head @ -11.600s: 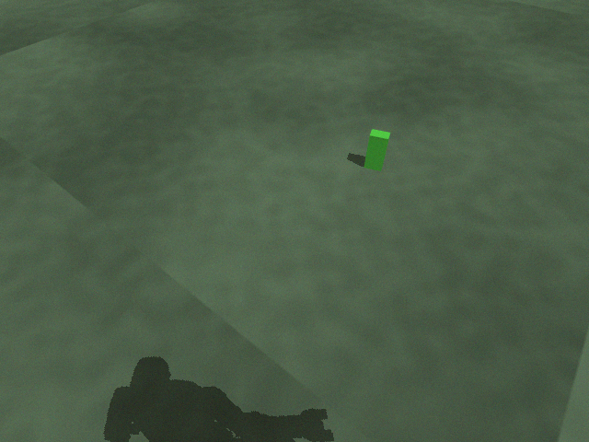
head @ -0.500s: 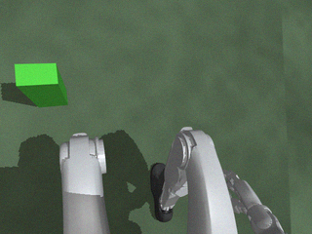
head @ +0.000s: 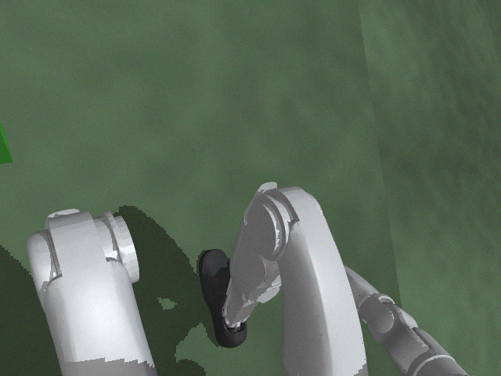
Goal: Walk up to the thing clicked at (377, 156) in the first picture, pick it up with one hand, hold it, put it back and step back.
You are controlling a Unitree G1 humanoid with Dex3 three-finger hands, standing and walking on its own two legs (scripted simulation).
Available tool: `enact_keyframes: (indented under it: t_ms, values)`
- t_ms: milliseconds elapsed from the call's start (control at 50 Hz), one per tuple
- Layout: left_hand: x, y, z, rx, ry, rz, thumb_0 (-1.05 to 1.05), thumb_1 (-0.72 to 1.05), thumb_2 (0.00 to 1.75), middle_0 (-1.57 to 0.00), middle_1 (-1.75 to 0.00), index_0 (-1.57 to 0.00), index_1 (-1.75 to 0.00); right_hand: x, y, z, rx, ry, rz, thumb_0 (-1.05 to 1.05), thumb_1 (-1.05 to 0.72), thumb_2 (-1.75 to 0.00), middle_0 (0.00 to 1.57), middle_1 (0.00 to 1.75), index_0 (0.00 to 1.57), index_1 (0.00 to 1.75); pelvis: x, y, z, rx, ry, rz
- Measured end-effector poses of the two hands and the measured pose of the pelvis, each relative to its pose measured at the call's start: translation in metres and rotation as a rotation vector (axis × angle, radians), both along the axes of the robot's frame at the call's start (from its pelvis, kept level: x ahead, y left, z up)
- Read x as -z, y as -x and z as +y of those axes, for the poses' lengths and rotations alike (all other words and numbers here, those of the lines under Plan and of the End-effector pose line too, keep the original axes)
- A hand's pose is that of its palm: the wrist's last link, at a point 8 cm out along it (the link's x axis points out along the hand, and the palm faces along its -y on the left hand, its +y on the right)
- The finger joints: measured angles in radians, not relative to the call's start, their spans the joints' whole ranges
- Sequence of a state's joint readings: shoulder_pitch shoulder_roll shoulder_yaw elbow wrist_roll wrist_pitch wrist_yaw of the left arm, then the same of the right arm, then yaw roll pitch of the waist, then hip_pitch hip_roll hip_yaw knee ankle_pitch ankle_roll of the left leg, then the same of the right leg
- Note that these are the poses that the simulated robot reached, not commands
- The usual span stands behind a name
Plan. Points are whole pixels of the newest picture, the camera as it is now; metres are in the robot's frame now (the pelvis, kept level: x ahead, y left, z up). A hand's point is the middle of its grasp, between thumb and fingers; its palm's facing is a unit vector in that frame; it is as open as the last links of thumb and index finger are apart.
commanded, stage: close in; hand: left
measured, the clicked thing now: out of the picture +0.46 +0.31 -0.19
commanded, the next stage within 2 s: rest palm in 0.42 s
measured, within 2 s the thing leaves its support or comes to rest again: neither
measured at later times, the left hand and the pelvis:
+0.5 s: hand out of the picture +0.41 +0.31 -0.17, palm faces +0.42 -0.91 +0.01, open 17.5 cm; pelvis -0.01 +0.00 -0.01, yaw -2 degrees
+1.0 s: hand out of the picture +0.42 +0.31 -0.17, palm faces +0.44 -0.90 +0.01, open 17.1 cm; pelvis +0.00 +0.00 -0.01, yaw -2 degrees
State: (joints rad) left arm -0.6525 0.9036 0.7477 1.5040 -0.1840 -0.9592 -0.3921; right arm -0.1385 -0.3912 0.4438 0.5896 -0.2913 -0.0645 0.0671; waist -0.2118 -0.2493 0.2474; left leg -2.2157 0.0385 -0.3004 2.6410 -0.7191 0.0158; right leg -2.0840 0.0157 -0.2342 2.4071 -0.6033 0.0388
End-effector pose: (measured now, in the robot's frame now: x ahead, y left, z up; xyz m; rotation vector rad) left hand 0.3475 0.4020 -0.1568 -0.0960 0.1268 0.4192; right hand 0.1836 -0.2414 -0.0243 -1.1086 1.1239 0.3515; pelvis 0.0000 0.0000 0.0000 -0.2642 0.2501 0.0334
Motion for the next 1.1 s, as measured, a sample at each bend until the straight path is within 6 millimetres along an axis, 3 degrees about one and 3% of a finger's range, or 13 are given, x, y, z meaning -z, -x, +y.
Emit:
enact_keyframes:
  t_ms: [120,300,520,760,980,1100]
  values:
    - [0.010,-0.011,-0.016,-0.025,-0.050,-0.029,-0.02,-0.61,0.03,-0.05,-0.12,-0.11,-0.08,-0.002,0.011,0.000,-0.009,0.041,0.038,0.00,-0.91,-0.89,0.21,0.30,0.20,0.30,0.004,0.004,0.001,0.008,0.018,-0.042]
    - [0.004,-0.009,-0.022,-0.025,-0.101,-0.026,-0.02,-0.61,0.05,-0.05,-0.12,-0.10,-0.08,0.001,0.031,-0.008,0.016,0.063,0.093,0.00,-0.91,-0.89,0.21,0.30,0.21,0.30,0.006,0.007,0.002,0.012,0.023,-0.053]
    - [0.009,-0.021,-0.050,-0.017,-0.076,-0.046,-0.02,-0.61,0.08,-0.06,-0.12,-0.10,-0.08,0.000,0.034,-0.006,0.026,0.054,0.085,0.00,-0.91,-0.89,0.21,0.30,0.21,0.30,0.007,0.008,0.002,0.023,0.024,-0.065]
    - [0.013,-0.019,-0.041,-0.054,-0.112,-0.042,-0.02,-0.55,0.14,-0.07,-0.09,-0.08,-0.09,0.003,0.032,-0.006,0.024,0.067,0.122,0.00,-0.90,-0.90,0.21,0.30,0.20,0.30,0.007,0.006,0.002,0.025,0.027,-0.053]
    - [0.014,-0.033,-0.054,-0.033,-0.091,-0.050,-0.02,-0.51,0.16,-0.07,-0.07,-0.07,-0.08,0.001,0.021,-0.003,0.017,0.066,0.107,0.00,-0.90,-0.90,0.21,0.30,0.20,0.30,0.005,0.004,0.002,0.028,0.033,-0.046]
    - [0.013,-0.032,-0.047,-0.072,-0.100,-0.054,-0.02,-0.49,0.17,-0.08,-0.08,-0.07,-0.09,0.002,0.021,-0.005,0.020,0.072,0.107,0.00,-0.90,-0.90,0.20,0.30,0.20,0.30,0.005,0.004,0.002,0.030,0.032,-0.048]
